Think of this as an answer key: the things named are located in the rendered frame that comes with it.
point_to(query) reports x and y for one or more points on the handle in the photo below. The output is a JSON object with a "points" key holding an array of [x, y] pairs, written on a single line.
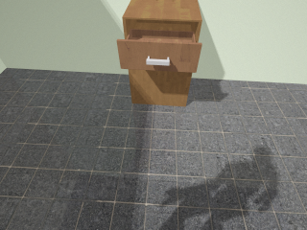
{"points": [[153, 61]]}

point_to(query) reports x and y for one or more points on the drawer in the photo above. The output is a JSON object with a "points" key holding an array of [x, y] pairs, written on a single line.
{"points": [[179, 46]]}

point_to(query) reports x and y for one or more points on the cabinet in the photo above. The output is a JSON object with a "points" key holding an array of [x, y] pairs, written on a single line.
{"points": [[161, 87]]}

